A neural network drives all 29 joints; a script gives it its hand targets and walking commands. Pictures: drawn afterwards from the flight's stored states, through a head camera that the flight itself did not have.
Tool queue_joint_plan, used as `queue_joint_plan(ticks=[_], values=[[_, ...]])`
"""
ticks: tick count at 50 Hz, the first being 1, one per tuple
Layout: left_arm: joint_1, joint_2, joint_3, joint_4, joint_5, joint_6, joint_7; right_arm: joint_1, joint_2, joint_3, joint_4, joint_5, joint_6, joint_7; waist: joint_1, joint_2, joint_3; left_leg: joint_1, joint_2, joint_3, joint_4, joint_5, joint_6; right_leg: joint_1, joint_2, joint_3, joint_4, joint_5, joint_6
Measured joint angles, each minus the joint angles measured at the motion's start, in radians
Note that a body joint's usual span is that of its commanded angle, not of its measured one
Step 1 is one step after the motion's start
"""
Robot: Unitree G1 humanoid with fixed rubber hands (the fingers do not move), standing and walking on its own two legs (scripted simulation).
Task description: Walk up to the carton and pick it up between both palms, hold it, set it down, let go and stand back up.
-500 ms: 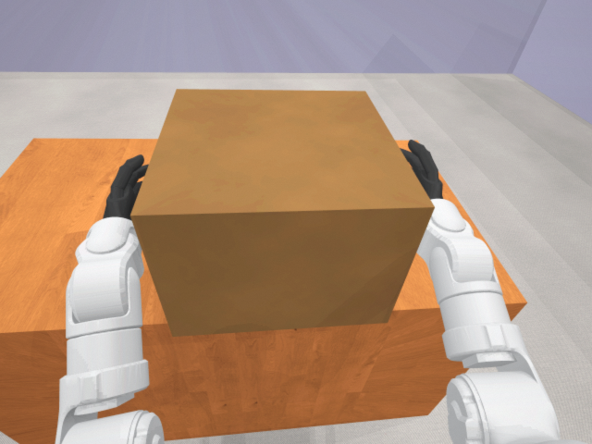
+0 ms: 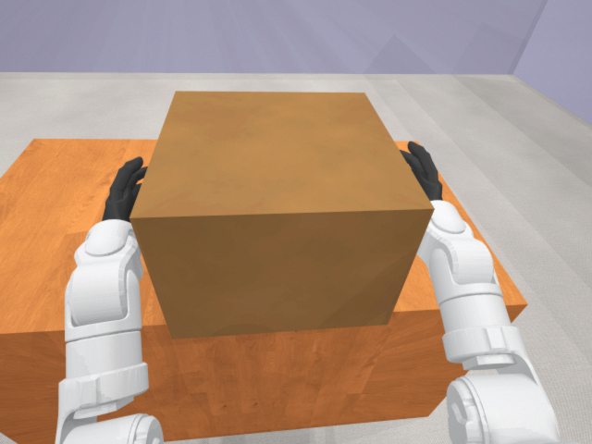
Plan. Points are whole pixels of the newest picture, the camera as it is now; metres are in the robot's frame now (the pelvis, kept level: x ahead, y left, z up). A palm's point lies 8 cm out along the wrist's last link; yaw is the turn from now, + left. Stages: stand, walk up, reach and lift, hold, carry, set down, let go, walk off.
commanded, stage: hold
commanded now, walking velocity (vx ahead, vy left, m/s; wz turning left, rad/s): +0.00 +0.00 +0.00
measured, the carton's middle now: (277, 203) +0.40 +0.01 +0.14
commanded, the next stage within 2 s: none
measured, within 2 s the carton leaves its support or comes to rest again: neither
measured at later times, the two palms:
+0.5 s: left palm (124, 219) +0.34 +0.20 +0.17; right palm (424, 201) +0.35 -0.18 +0.19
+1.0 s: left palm (124, 221) +0.34 +0.20 +0.17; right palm (423, 202) +0.35 -0.18 +0.18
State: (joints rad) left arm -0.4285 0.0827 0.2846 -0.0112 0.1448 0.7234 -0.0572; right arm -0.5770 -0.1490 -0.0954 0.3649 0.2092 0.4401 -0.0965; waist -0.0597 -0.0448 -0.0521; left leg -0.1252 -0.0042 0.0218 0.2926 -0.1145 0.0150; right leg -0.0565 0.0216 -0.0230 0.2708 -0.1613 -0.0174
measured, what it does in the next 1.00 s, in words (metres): stands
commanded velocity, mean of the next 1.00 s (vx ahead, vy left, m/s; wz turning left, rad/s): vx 0.00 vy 0.00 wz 0.00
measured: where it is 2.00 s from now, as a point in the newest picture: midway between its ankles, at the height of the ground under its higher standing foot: outside the picture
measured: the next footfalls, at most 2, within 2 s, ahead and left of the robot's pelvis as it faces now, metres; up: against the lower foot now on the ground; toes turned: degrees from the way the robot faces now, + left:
none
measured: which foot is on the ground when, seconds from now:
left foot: down 0.00-1.00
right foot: down 0.00-1.00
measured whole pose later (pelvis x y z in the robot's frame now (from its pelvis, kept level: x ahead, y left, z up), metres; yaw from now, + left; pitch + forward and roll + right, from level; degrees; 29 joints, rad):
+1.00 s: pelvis +0.00 +0.00 +0.00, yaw +0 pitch -3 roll +0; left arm -0.44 0.08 0.29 0.00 0.15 0.72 -0.06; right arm -0.58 -0.15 -0.10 0.38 0.20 0.44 -0.09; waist -0.06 -0.05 -0.05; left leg -0.12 0.00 0.02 0.29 -0.11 0.02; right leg -0.06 0.02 -0.02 0.27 -0.16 -0.02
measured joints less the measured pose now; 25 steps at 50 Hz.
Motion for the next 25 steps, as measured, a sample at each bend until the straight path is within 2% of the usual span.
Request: queue_joint_plan(ticks=[25], values=[[-0.013,0.002,0.001,0.015,0.002,-0.007,-0.002,-0.005,0.002,-0.006,0.007,-0.006,-0.007,0.001,-0.001,0.001,-0.003,-0.002,0.000,-0.001,-0.003,0.004,0.000,-0.003,0.000,0.000,0.000,0.003,-0.001]])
